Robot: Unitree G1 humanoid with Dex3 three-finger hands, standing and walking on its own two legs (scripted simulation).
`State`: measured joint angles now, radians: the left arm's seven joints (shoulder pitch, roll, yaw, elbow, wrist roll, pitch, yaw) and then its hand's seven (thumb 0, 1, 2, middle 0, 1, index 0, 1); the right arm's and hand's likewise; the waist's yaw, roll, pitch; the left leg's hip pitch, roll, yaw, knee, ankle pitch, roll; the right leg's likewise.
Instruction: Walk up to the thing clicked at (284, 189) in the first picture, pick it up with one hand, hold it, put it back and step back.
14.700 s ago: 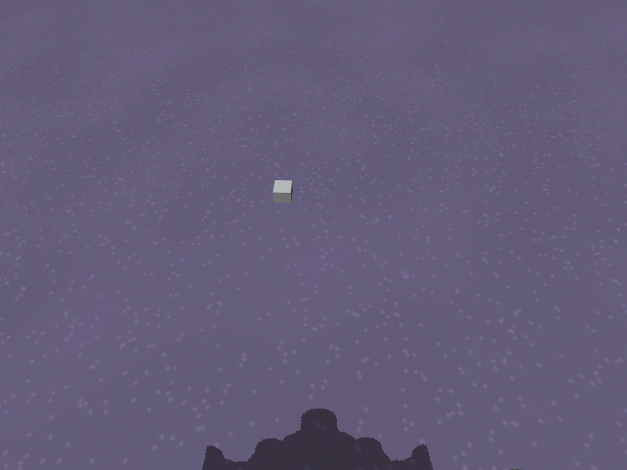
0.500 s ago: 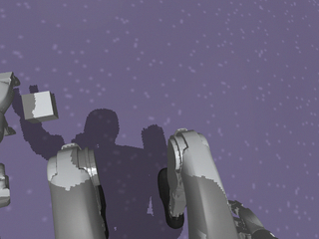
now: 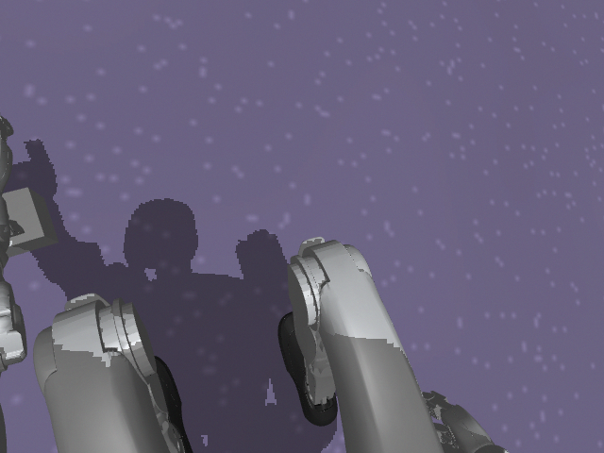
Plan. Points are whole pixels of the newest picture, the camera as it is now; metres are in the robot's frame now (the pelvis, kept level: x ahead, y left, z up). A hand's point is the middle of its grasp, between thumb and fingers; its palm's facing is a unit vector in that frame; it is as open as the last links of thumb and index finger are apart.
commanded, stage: approach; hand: left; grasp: from above
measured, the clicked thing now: (15, 223) +0.45 +0.32 -0.29
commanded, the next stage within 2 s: close in in 0.02 s
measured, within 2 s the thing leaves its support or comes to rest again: neither
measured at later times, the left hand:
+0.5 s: hand out of the picture +0.43 +0.31 -0.20, palm faces -0.45 -0.11 -0.89, open 13.9 cm
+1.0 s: hand (8, 226) +0.44 +0.31 -0.25, palm faces -0.46 -0.16 -0.87, open 14.5 cm
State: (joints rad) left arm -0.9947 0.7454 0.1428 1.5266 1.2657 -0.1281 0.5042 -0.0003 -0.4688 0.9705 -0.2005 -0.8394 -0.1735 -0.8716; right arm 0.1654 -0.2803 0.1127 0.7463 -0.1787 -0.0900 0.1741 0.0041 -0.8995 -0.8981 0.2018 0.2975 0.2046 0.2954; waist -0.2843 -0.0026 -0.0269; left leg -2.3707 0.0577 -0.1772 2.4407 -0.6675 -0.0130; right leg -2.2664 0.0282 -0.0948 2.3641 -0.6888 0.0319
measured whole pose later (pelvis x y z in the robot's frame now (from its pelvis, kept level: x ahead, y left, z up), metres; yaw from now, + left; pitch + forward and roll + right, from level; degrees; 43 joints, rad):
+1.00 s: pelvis +0.01 +0.00 -0.02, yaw -3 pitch +30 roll -11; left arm -0.95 0.91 0.20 1.65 1.26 -0.25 0.56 0.00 -0.58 1.07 -0.10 -0.88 -0.06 -0.92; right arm 0.12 -0.29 0.21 0.76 -0.28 -0.19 0.25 0.00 -0.89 -0.90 0.20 0.30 0.20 0.30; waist -0.32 -0.09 0.11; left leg -2.38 0.05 -0.25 2.55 -0.72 -0.03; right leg -2.25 0.04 -0.14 2.43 -0.72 0.04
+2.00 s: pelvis +0.00 +0.01 -0.02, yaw -5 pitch +27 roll -13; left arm -1.00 0.98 0.17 1.73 1.26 -0.22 0.63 0.00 -0.38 0.95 -0.21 -0.87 -0.19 -0.89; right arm 0.07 -0.33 0.26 0.72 -0.29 -0.25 0.28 0.00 -0.89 -0.90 0.20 0.30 0.20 0.30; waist -0.34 -0.13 0.14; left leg -2.36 0.05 -0.28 2.57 -0.72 -0.02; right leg -2.22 0.06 -0.17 2.42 -0.70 0.06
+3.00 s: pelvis +0.00 +0.01 -0.02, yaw -5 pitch +27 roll -13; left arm -0.97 0.99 0.15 1.71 1.27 -0.26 0.61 -0.01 -0.10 0.66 -0.50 -0.71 -0.54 -0.72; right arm 0.07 -0.33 0.28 0.70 -0.29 -0.22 0.26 0.00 -0.89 -0.90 0.20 0.30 0.20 0.29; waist -0.33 -0.13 0.14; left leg -2.36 0.05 -0.28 2.57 -0.71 -0.01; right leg -2.22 0.07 -0.17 2.41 -0.69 0.06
